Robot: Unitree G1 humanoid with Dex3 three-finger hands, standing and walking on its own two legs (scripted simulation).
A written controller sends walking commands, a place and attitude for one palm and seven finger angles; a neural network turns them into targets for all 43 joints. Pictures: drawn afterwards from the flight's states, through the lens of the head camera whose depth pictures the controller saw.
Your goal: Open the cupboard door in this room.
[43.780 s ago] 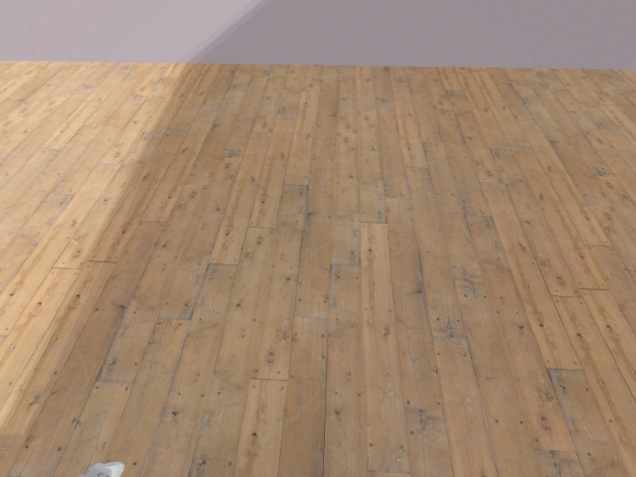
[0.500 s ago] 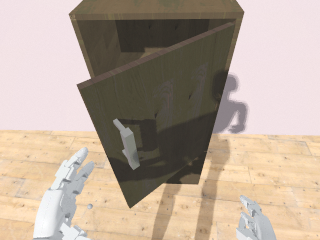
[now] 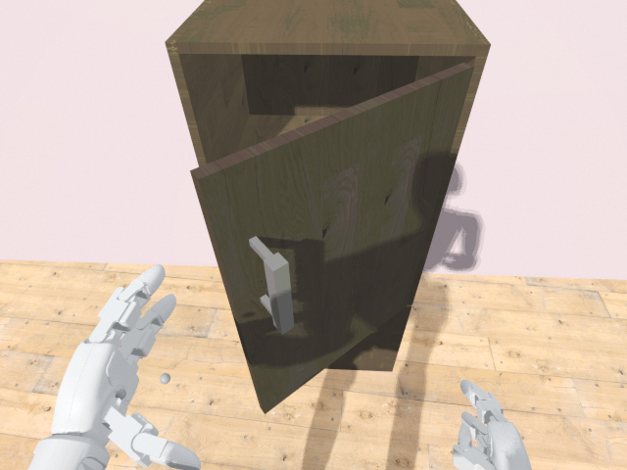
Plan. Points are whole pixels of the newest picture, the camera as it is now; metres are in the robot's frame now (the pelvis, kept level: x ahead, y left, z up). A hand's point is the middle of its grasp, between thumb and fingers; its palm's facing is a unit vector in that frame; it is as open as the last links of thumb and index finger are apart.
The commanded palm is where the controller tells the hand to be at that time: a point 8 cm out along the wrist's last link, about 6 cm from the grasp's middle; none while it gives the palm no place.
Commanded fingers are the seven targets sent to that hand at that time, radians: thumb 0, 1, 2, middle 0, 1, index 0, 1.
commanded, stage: draw the hand back to the body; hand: left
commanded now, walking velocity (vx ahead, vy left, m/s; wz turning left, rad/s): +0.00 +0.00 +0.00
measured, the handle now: (271, 286) +0.31 +0.09 +0.10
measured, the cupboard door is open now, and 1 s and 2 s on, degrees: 41 41 41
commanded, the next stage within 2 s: step back with the hand held close in 1.16 s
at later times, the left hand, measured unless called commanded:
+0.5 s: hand (97, 331) +0.21 +0.23 +0.16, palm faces +0.32 -0.87 -0.37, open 12.5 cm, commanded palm +0.16 +0.28 +0.18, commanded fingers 0.00 0.44 0.70 -0.18 -0.30 -0.18 -0.30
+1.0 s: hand (79, 297) +0.22 +0.25 +0.19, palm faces +0.41 -0.83 -0.38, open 7.7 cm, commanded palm +0.17 +0.29 +0.20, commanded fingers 0.00 0.90 0.90 -0.20 -0.30 -0.20 -0.30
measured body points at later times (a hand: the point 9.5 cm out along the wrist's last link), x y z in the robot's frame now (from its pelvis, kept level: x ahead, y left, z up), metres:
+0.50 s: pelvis +0.02 +0.01 +0.03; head +0.00 +0.00 +0.48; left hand +0.18 +0.28 +0.18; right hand +0.21 -0.21 -0.04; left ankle +0.03 +0.11 -0.71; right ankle -0.02 -0.10 -0.71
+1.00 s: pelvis +0.02 +0.00 +0.04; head +0.01 -0.02 +0.49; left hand +0.20 +0.29 +0.21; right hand +0.21 -0.23 -0.05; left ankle +0.03 +0.11 -0.71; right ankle -0.02 -0.10 -0.71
